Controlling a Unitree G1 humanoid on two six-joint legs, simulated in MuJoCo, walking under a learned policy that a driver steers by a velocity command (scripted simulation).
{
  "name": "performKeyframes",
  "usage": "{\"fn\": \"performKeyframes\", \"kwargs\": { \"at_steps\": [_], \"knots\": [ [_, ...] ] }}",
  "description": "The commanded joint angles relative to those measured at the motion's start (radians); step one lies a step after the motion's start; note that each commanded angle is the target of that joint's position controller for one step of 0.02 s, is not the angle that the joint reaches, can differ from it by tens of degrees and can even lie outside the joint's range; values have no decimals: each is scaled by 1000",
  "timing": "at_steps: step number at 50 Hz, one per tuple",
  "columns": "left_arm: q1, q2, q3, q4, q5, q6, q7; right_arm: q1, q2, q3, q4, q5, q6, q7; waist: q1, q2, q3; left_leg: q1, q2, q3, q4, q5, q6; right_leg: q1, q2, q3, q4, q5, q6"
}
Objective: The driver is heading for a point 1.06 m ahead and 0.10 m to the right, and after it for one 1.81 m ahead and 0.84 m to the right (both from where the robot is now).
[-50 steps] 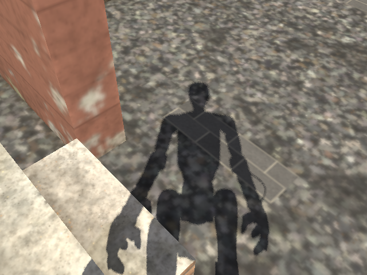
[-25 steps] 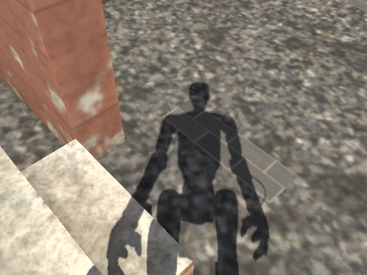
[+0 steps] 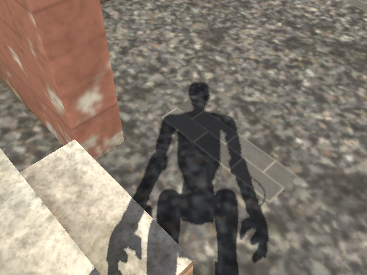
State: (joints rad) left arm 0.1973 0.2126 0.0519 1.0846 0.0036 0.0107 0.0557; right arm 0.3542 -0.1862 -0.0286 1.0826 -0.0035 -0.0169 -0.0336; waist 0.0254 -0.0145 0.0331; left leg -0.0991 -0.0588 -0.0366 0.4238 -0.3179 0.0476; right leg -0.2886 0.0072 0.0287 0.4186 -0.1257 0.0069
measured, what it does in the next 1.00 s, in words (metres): stands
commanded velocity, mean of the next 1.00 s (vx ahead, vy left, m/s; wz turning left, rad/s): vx -0.03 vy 0.03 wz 0.00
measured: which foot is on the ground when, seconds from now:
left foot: down 0.00-1.00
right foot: down 0.00-1.00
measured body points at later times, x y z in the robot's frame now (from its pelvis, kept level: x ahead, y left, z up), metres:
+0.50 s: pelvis +0.00 +0.00 +0.00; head +0.02 +0.01 +0.45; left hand +0.03 +0.25 -0.16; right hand -0.03 -0.24 -0.15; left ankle -0.06 +0.09 -0.74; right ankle +0.06 -0.12 -0.74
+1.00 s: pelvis +0.00 +0.00 +0.00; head +0.02 +0.01 +0.45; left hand +0.03 +0.26 -0.16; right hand -0.03 -0.24 -0.15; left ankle -0.06 +0.09 -0.74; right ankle +0.06 -0.12 -0.74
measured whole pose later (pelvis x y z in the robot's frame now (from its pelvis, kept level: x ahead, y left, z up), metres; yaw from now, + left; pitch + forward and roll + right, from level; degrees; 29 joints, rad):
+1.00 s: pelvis +0.00 +0.00 +0.00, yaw +0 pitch +0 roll +0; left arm 0.22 0.21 0.06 1.09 0.00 0.01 0.06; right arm 0.38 -0.18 -0.03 1.07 0.00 -0.02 -0.03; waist 0.02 -0.01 0.03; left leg -0.10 -0.06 -0.03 0.42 -0.32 0.05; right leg -0.29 0.00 0.03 0.42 -0.13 0.01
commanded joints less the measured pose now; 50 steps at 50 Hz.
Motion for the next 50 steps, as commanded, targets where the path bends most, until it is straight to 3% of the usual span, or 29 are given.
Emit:
{"fn": "performKeyframes", "kwargs": {
  "at_steps": [1, 50],
  "knots": [
    [31, 99, 16, -26, 0, -6, 3, 98, -101, -17, -8, 0, -4, -3, 0, 20, 17, -178, 90, -69, -109, 151, -9, 148, -59, 60, -28, 86, -42],
    [55, 92, 20, -22, -3, -5, 5, 132, -91, -22, -20, 2, -9, -1, -1, 22, 25, -173, 96, -64, -114, 162, -11, 143, -61, 62, -26, 97, -37]
  ]
}}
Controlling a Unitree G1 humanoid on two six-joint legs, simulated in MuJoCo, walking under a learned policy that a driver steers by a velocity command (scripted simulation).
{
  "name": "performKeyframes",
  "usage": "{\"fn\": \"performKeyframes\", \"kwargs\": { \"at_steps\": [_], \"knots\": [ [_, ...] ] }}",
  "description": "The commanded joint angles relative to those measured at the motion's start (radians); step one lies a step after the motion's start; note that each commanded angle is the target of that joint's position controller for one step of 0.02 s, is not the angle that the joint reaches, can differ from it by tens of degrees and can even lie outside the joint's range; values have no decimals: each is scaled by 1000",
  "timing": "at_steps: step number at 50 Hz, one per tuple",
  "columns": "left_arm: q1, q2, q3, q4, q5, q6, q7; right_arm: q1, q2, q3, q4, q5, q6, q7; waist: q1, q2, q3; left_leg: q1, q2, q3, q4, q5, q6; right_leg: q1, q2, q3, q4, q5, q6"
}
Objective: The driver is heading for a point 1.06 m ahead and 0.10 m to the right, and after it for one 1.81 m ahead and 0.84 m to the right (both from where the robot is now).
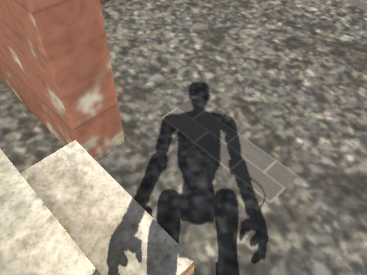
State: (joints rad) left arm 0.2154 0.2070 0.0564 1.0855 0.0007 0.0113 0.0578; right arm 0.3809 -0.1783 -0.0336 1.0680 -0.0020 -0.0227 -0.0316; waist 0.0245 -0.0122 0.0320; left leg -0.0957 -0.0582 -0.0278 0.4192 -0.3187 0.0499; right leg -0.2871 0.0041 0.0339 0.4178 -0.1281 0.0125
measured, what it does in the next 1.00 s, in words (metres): stands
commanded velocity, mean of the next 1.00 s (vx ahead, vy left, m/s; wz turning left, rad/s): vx -0.03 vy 0.03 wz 0.00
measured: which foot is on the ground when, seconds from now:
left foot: down 0.00-1.00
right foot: down 0.00-1.00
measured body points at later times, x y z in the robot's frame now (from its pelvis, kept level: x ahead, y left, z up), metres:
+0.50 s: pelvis +0.00 +0.00 +0.00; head +0.02 +0.01 +0.45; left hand +0.02 +0.26 -0.16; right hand -0.03 -0.24 -0.15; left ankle -0.06 +0.09 -0.74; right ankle +0.06 -0.13 -0.74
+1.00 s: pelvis +0.00 +0.00 +0.00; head +0.02 +0.01 +0.45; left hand +0.02 +0.26 -0.16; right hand -0.03 -0.24 -0.15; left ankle -0.06 +0.09 -0.74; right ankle +0.06 -0.13 -0.74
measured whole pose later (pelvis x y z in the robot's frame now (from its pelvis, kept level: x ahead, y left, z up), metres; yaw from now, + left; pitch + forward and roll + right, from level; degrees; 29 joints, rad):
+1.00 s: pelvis +0.00 +0.00 +0.00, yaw +0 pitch +0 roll +0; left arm 0.22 0.21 0.06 1.09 0.00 0.01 0.06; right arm 0.39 -0.18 -0.03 1.06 0.00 -0.02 -0.03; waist 0.02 -0.01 0.03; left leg -0.09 -0.06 -0.02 0.41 -0.32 0.05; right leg -0.28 0.00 0.04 0.42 -0.13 0.02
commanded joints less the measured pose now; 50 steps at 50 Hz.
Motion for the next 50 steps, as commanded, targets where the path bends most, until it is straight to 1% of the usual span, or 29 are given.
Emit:
{"fn": "performKeyframes", "kwargs": {
  "at_steps": [1, 50],
  "knots": [
    [38, 98, 16, -23, 0, -6, 3, 106, -99, -17, -6, 0, -3, -2, 0, 20, 26, -176, 95, -73, -109, 163, -13, 142, -58, 57, -25, 99, -42],
    [44, 98, 17, -16, -2, -7, 3, 118, -99, -18, -10, 0, -3, -1, -2, 21, 28, -165, 99, -69, -112, 182, -14, 136, -60, 55, -24, 107, -36]
  ]
}}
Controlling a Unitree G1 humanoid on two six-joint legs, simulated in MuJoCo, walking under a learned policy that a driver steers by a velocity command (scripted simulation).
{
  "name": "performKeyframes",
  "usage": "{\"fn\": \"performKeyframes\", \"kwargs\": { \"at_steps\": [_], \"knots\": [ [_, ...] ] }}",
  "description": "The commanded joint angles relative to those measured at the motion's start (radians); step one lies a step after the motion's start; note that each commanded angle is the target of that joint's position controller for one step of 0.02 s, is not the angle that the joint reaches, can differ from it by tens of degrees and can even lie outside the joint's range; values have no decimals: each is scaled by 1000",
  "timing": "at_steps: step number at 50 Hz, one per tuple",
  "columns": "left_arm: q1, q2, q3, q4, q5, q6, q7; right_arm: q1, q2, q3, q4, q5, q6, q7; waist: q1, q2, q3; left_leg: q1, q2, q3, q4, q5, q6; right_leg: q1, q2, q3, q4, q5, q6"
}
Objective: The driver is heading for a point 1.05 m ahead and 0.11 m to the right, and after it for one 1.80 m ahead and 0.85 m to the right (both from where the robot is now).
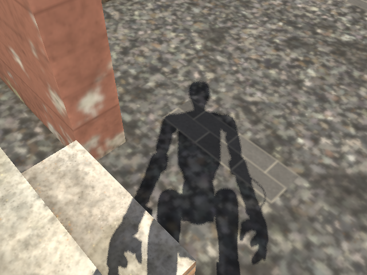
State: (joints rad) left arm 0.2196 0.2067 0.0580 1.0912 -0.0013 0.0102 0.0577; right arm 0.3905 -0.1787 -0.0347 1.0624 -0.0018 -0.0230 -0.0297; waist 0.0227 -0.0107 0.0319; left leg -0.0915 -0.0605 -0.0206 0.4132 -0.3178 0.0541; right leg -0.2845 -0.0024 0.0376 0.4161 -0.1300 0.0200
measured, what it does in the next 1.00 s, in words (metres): stands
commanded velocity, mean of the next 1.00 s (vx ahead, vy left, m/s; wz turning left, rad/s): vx -0.03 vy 0.03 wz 0.00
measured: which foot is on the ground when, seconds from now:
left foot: down 0.00-1.00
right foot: down 0.00-1.00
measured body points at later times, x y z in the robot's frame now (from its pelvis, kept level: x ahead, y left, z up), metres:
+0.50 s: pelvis +0.00 +0.00 +0.00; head +0.02 +0.01 +0.45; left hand +0.02 +0.26 -0.16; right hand -0.03 -0.24 -0.15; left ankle -0.06 +0.09 -0.74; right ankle +0.06 -0.13 -0.74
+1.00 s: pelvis +0.00 +0.00 +0.00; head +0.02 +0.01 +0.45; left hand +0.02 +0.26 -0.16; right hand -0.03 -0.24 -0.15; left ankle -0.06 +0.09 -0.74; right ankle +0.06 -0.13 -0.74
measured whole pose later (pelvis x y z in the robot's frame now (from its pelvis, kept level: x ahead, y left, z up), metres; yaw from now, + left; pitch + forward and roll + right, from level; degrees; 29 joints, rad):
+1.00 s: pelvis +0.00 +0.00 +0.00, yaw +0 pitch +0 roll +0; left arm 0.22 0.21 0.06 1.10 0.00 0.01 0.06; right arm 0.40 -0.18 -0.03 1.06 0.00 -0.02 -0.03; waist 0.02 -0.01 0.03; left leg -0.09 -0.06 -0.01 0.41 -0.32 0.06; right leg -0.28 -0.01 0.04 0.42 -0.13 0.02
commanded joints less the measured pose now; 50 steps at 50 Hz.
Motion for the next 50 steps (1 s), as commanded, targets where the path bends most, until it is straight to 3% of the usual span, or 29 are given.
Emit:
{"fn": "performKeyframes", "kwargs": {
  "at_steps": [1, 50],
  "knots": [
    [40, 98, 15, -21, 0, -5, 3, 109, -99, -17, -5, 0, -3, -2, 0, 19, 28, -169, 101, -76, -106, 182, -18, 133, -54, 51, -22, 109, -43],
    [44, 99, 16, -17, -1, -5, 2, 116, -100, -16, -4, 0, -2, -1, -1, 19, 30, -161, 103, -71, -108, 192, -20, 128, -56, 50, -22, 113, -39]
  ]
}}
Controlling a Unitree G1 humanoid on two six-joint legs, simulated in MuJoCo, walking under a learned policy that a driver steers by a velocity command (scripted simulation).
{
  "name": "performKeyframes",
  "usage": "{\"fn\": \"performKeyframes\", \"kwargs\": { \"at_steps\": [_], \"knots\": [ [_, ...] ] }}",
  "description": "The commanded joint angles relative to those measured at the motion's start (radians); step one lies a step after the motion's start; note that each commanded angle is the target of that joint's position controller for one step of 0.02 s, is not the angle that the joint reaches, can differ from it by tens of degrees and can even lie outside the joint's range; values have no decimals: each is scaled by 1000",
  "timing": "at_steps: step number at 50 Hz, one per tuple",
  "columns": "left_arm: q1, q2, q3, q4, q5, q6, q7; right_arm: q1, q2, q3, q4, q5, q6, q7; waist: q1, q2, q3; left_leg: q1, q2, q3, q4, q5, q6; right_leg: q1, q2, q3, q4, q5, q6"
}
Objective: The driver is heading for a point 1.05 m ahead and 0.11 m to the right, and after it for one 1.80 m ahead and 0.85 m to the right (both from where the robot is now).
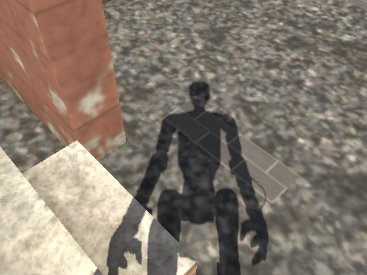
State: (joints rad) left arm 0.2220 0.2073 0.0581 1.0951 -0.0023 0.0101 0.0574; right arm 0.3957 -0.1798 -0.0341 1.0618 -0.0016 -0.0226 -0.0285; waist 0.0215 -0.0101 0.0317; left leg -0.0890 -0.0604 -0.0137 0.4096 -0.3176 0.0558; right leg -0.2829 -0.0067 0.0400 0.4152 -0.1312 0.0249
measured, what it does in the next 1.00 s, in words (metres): stands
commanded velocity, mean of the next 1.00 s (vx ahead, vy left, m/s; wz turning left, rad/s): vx -0.03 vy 0.03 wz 0.00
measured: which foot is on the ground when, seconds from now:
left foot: down 0.00-1.00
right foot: down 0.00-1.00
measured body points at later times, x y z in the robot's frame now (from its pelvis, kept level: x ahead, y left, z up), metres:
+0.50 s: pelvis +0.00 +0.00 +0.00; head +0.02 +0.01 +0.45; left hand +0.02 +0.26 -0.16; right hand -0.04 -0.24 -0.15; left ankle -0.06 +0.08 -0.74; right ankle +0.06 -0.14 -0.74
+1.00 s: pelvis +0.00 +0.00 +0.00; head +0.02 +0.01 +0.45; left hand +0.02 +0.26 -0.16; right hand -0.04 -0.24 -0.15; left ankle -0.06 +0.08 -0.74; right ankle +0.06 -0.14 -0.74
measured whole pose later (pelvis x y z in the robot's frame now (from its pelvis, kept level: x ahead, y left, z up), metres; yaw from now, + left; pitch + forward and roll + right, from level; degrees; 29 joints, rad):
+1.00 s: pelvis +0.00 +0.00 +0.00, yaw +0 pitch +0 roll +0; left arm 0.22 0.21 0.06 1.10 0.00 0.01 0.06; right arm 0.40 -0.18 -0.03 1.06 0.00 -0.02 -0.03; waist 0.02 -0.01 0.03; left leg -0.09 -0.06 -0.01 0.41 -0.32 0.06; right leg -0.28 -0.01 0.04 0.41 -0.13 0.03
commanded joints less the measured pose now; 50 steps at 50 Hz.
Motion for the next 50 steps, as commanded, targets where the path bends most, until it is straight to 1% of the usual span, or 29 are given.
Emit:
{"fn": "performKeyframes", "kwargs": {
  "at_steps": [1, 50],
  "knots": [
    [42, 99, 15, -21, 0, -5, 3, 111, -99, -17, -4, 0, -3, -3, 0, 19, 30, -164, 103, -78, -104, 192, -22, 127, -51, 47, -21, 115, -44],
    [45, 99, 15, -18, 0, -5, 3, 116, -99, -16, -1, 0, -2, -2, -1, 19, 32, -159, 105, -72, -106, 195, -23, 123, -52, 46, -21, 117, -41]
  ]
}}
